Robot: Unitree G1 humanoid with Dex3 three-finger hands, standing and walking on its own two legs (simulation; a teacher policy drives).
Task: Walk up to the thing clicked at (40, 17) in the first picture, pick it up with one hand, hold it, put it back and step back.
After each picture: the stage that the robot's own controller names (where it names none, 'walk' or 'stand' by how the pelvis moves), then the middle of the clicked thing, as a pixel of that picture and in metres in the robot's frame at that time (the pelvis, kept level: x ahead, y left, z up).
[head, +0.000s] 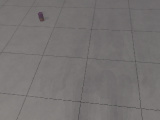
stand; (41, 16) +1.91 +0.63 -0.72
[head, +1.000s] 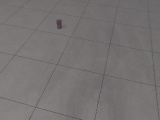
walk; (59, 24) +1.83 +0.28 -0.69
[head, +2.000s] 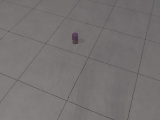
walk; (75, 38) +1.28 +0.14 -0.70
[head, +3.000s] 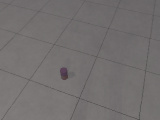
walk; (64, 73) +0.86 +0.19 -0.71
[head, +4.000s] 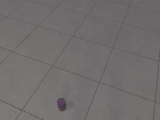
walk; (61, 104) +0.58 +0.18 -0.71
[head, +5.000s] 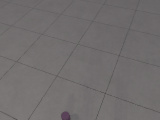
stand; (66, 118) +0.49 +0.20 -0.71
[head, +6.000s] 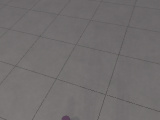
stand; out of the picture +0.45 +0.21 -0.72
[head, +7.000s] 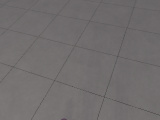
stand; out of the picture +0.42 +0.22 -0.73
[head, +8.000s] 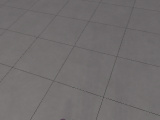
stand; out of the picture +0.42 +0.23 -0.73
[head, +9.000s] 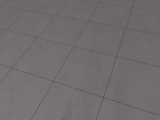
stand; out of the picture +0.42 +0.23 -0.73
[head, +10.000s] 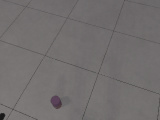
go down; (56, 102) +0.45 +0.22 -0.65
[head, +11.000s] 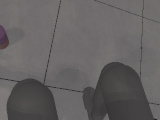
go down; out of the picture +0.51 +0.25 -0.28
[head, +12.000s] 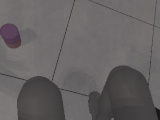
close in; (11, 37) +0.52 +0.24 -0.28
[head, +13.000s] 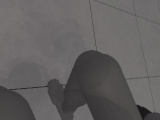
close in; out of the picture +0.50 +0.29 -0.24
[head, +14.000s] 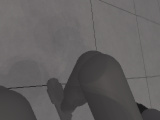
close; out of the picture +0.49 +0.29 -0.24
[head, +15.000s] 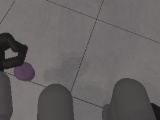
lift; (25, 72) +0.38 +0.25 -0.19
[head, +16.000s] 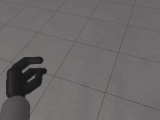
lift; out of the picture +0.35 +0.31 -0.69
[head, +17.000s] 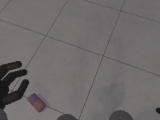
stand; (37, 102) +0.37 +0.34 -0.58
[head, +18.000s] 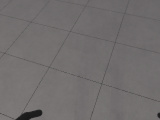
stand; out of the picture +0.32 +0.35 -0.67
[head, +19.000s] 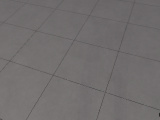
stand; out of the picture +0.28 +0.37 -0.68
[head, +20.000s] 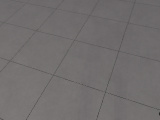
stand; out of the picture +0.25 +0.40 -0.68
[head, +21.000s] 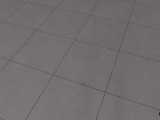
hold; out of the picture +0.20 +0.45 -0.68
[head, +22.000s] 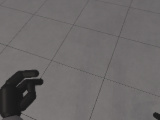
close; out of the picture +0.17 +0.51 -0.66
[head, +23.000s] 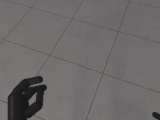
close; out of the picture +0.11 +0.58 -0.65
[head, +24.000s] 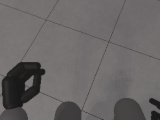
close; out of the picture +0.06 +0.64 -0.51
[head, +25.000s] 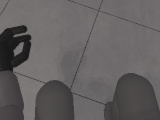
close; out of the picture +0.02 +0.72 -0.33
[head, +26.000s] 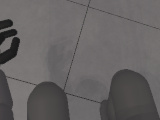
close; out of the picture -0.10 +0.78 -0.30
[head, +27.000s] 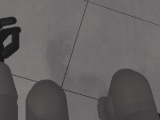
close in; out of the picture -0.16 +0.86 -0.31
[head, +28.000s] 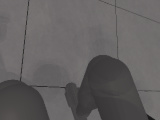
hold; out of the picture -0.37 +0.86 -0.28
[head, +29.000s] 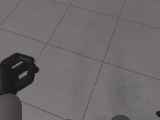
hold; out of the picture -0.33 +1.01 -0.59
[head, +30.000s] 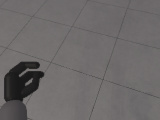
hold; out of the picture -0.43 +1.09 -0.69
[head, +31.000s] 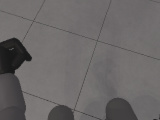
crouch; out of the picture -0.47 +1.16 -0.53
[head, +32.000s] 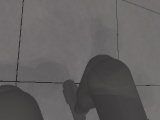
lower; out of the picture -0.67 +1.11 -0.28
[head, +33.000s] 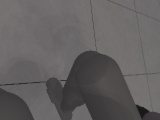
lower; out of the picture -0.84 +1.08 -0.27
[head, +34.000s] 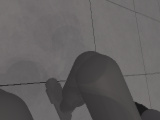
lower; out of the picture -0.93 +1.12 -0.27
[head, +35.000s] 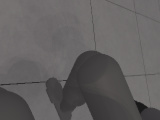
lower; out of the picture -1.01 +1.17 -0.27
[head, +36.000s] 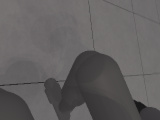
lower; out of the picture -1.10 +1.22 -0.27
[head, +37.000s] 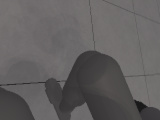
loosen; out of the picture -1.17 +1.27 -0.27
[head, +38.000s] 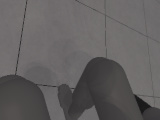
stand; out of the picture -1.22 +1.33 -0.29
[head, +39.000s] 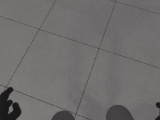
stand; out of the picture -1.01 +1.69 -0.57
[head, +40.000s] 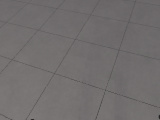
stand; out of the picture -1.08 +1.78 -0.69
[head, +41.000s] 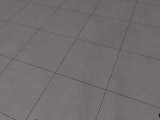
stand; out of the picture -1.14 +1.85 -0.69
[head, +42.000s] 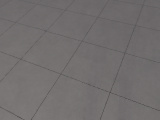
stand; out of the picture -1.20 +1.91 -0.73
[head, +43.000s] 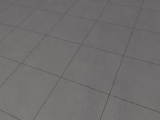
stand; out of the picture -1.26 +1.98 -0.75
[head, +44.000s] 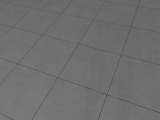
stand; out of the picture -1.36 +2.04 -0.75
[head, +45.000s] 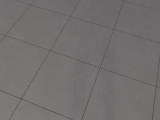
walk; out of the picture -1.36 +2.03 -0.74
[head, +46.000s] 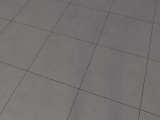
walk; out of the picture -1.28 +2.03 -0.73
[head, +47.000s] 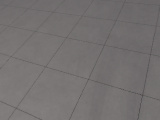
stand; out of the picture -0.94 +2.20 -0.74
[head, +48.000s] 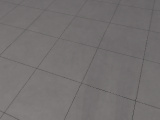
stand; out of the picture -1.03 +2.25 -0.74
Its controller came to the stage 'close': yes
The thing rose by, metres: 0.20
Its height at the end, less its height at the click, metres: -0.02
